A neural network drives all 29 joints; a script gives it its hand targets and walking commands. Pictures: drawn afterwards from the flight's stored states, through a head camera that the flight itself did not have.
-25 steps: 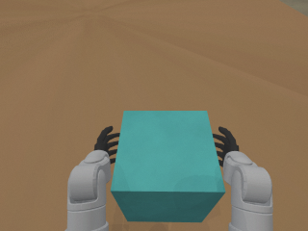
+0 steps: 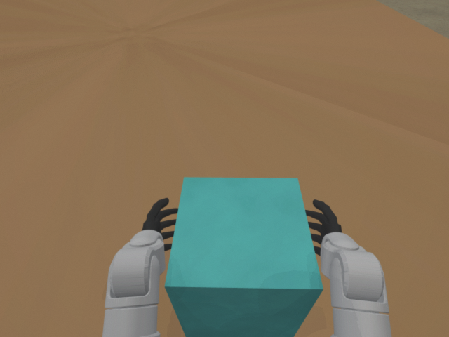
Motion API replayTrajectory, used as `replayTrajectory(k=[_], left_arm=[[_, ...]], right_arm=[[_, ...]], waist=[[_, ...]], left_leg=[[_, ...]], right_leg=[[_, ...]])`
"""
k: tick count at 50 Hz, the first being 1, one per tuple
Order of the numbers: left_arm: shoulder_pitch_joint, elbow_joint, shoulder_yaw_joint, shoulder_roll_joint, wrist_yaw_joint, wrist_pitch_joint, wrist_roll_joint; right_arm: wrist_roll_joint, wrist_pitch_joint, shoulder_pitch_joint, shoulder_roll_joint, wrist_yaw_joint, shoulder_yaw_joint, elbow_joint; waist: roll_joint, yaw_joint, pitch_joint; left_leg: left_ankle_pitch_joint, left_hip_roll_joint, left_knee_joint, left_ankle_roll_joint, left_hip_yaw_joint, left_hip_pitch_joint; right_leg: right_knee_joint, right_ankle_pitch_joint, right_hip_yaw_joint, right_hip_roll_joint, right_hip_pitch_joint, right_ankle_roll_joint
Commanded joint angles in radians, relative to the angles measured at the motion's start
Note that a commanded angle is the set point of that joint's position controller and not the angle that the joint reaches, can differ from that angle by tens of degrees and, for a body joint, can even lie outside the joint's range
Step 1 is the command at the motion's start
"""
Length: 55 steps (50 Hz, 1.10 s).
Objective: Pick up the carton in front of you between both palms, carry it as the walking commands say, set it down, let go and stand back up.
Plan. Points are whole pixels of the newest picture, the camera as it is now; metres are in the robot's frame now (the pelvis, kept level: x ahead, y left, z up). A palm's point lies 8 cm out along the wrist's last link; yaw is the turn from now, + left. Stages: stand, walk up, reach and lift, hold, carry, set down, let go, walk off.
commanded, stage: carry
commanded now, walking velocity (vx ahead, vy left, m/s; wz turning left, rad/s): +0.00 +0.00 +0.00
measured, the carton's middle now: (239, 260) +0.26 +0.00 -0.01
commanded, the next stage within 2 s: none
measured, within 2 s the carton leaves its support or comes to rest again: neither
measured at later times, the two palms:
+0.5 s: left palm (154, 248) +0.26 +0.15 +0.04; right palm (322, 251) +0.26 -0.15 +0.04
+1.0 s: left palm (147, 252) +0.25 +0.16 +0.04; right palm (318, 254) +0.25 -0.14 +0.04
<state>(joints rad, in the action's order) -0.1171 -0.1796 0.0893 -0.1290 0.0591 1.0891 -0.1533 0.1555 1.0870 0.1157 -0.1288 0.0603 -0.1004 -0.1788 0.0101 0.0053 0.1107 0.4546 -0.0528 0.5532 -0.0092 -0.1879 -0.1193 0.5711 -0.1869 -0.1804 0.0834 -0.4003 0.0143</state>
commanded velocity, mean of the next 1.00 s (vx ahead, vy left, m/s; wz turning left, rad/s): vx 0.00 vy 0.00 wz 0.00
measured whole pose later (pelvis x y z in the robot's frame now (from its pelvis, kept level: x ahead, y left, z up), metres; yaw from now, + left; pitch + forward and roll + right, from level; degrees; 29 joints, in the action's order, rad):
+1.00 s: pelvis -0.04 +0.01 +0.00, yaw +1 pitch +1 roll +0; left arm -0.20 0.15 0.16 -0.14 0.02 0.73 -0.23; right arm 0.23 0.73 0.20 -0.14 0.03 -0.17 0.15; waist 0.01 0.00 0.08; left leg 0.43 -0.03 0.60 -0.04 -0.19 -0.19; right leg 0.52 -0.10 -0.18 0.11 -0.43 0.00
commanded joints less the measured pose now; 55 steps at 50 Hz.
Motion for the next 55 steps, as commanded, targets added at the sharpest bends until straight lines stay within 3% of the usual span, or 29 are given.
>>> replayTrajectory(k=[1,15,21,30,52,54,55], left_arm=[[-0.447,-0.026,-0.660,-0.874,-0.240,-0.064,0.331],[-0.512,0.250,-0.446,-0.834,-0.245,-0.344,0.153],[-0.579,0.364,-0.407,-0.906,-0.262,-0.453,0.120],[-0.503,0.277,-0.488,-0.917,-0.261,-0.401,0.166],[-0.519,0.274,-0.482,-0.904,-0.257,-0.391,0.161],[-0.526,0.268,-0.484,-0.911,-0.258,-0.391,0.164],[-0.542,0.264,-0.488,-0.913,-0.260,-0.391,0.167]], right_arm=[[-0.336,-0.061,0.456,-0.868,-0.243,0.670,-0.032],[-0.158,-0.343,0.523,-0.825,-0.247,0.461,0.246],[-0.129,-0.451,0.591,-0.896,-0.266,0.426,0.356],[-0.178,-0.397,0.520,-0.912,-0.265,0.506,0.274],[-0.171,-0.388,0.529,-0.895,-0.264,0.490,0.272],[-0.171,-0.389,0.537,-0.897,-0.265,0.492,0.270],[-0.169,-0.389,0.541,-0.895,-0.265,0.492,0.267]], waist=[[-0.007,-0.002,0.163],[-0.009,-0.005,0.152],[-0.013,-0.008,0.182],[-0.009,-0.009,0.234],[0.001,-0.008,0.195],[0.037,-0.009,0.169],[0.074,-0.016,0.124]], left_leg=[[-0.287,-0.106,-0.124,-0.006,0.079,-0.106],[-0.165,-0.100,-0.156,-0.022,0.103,-0.157],[-0.205,-0.098,-0.135,-0.026,0.105,-0.139],[-0.341,-0.100,-0.078,-0.022,0.093,-0.102],[-0.333,-0.108,-0.096,-0.026,0.097,-0.129],[-0.114,-0.137,-0.202,-0.040,0.130,-0.105],[0.073,-0.166,-0.286,-0.076,0.195,-0.098]], right_leg=[[-0.048,0.258,0.092,0.079,0.200,0.020],[-0.099,0.165,0.105,0.079,0.199,0.010],[-0.094,0.196,0.099,0.083,0.207,0.011],[-0.060,0.307,0.077,0.085,0.212,0.014],[-0.062,0.259,0.069,0.079,0.190,0.001],[-0.066,0.043,0.030,0.056,0.147,-0.016],[-0.023,-0.095,-0.007,0.019,0.080,-0.025]])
